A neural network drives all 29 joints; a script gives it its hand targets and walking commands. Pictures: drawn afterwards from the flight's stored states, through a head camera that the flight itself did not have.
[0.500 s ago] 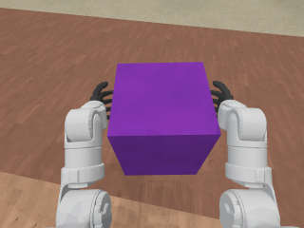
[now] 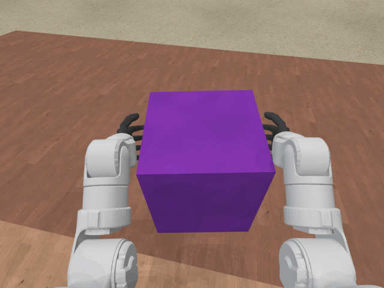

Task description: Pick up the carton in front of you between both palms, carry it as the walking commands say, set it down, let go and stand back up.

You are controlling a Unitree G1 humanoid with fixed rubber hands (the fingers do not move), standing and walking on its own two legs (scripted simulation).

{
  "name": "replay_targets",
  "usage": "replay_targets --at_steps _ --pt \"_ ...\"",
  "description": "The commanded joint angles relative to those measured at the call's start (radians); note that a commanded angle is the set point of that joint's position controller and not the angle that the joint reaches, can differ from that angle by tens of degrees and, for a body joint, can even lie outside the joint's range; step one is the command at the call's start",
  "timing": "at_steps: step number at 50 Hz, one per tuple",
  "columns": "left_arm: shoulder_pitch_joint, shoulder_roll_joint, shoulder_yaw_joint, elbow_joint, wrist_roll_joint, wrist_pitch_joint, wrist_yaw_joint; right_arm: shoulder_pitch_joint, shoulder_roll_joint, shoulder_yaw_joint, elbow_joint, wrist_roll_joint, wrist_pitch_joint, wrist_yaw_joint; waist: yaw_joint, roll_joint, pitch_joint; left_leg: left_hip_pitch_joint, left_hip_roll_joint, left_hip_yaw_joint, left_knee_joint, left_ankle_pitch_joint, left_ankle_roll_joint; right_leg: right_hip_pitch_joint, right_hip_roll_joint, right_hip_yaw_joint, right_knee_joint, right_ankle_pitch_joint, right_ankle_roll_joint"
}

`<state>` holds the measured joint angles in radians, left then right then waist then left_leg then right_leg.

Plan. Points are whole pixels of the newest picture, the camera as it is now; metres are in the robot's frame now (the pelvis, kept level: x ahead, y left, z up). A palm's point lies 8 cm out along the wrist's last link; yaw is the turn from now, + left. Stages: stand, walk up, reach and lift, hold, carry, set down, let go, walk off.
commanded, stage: carry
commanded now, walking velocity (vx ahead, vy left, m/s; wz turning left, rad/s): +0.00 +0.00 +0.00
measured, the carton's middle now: (202, 165) +0.36 +0.00 +0.05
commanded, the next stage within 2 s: none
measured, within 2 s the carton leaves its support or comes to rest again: neither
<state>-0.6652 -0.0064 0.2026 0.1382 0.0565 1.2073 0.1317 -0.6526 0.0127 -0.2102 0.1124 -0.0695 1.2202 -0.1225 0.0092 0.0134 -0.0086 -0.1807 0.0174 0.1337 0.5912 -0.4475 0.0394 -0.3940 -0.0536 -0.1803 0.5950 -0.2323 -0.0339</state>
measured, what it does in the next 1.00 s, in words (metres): shifts its weight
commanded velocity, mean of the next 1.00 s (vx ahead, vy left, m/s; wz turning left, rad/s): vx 0.00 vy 0.00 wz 0.00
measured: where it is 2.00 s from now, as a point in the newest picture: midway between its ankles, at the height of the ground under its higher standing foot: outside the picture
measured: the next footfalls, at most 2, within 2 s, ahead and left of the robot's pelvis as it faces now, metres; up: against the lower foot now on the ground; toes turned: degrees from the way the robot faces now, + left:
none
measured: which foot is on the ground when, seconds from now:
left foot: down 0.00-1.00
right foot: down 0.00-1.00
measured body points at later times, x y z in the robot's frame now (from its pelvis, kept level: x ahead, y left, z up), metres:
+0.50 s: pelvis -0.04 +0.00 +0.00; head -0.05 +0.00 +0.45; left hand +0.32 +0.15 +0.12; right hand +0.32 -0.15 +0.12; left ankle -0.08 +0.08 -0.73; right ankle +0.05 -0.11 -0.73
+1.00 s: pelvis -0.05 +0.01 +0.00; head -0.06 +0.01 +0.45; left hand +0.31 +0.16 +0.12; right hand +0.31 -0.15 +0.12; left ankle -0.08 +0.08 -0.73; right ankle +0.05 -0.11 -0.73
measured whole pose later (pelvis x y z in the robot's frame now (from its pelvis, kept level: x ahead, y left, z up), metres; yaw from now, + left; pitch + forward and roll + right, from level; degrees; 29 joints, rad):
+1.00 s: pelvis -0.05 +0.01 +0.00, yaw +0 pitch +1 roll +0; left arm -0.68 0.00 0.20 0.21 0.06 1.22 0.13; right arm -0.67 0.00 -0.20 0.20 -0.06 1.23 -0.12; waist 0.00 0.00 -0.04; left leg -0.24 0.00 0.15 0.60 -0.37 0.06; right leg -0.41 -0.07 -0.17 0.51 -0.11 -0.03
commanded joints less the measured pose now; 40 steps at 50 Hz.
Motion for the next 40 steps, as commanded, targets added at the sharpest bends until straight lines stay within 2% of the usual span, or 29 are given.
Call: replay_targets --at_steps 1,9,17,25,40 --pt "-0.732 -1.12 -0.638 -0.109 -0.441 -0.018 -0.253 -0.737 1.088 0.639 -0.101 0.435 -0.027 0.245 -0.01 -0.009 -0.46 0.071 0.121 -0.086 -0.053 0.497 0.008 0.258 -0.112 0.118 -0.024 0.434 -0.054" --pt "-0.722 -1.112 -0.606 -0.068 -0.425 -0.014 -0.255 -0.743 1.097 0.62 -0.06 0.44 -0.025 0.249 -0.007 -0.017 -0.427 0.022 0.118 -0.101 -0.099 0.333 0.011 0.258 -0.114 0.131 -0.078 0.324 -0.047" --pt "-0.731 -1.113 -0.578 -0.03 -0.417 -0.014 -0.256 -0.751 1.104 0.592 -0.02 0.436 -0.028 0.251 -0.005 -0.017 -0.399 -0.015 0.119 -0.108 -0.127 0.261 0.013 0.246 -0.114 0.137 -0.107 0.261 -0.038" --pt "-0.745 -1.121 -0.566 -0.022 -0.424 -0.013 -0.256 -0.759 1.105 0.576 -0.014 0.433 -0.029 0.246 -0.006 -0.016 -0.401 -0.026 0.121 -0.11 -0.128 0.254 0.015 0.237 -0.113 0.138 -0.115 0.248 -0.033" --pt "-0.748 -1.125 -0.569 -0.035 -0.427 -0.009 -0.252 -0.765 1.107 0.582 -0.031 0.437 -0.026 0.243 -0.009 -0.01 -0.427 -0.025 0.125 -0.115 -0.109 0.315 0.018 0.23 -0.112 0.129 -0.106 0.269 -0.029"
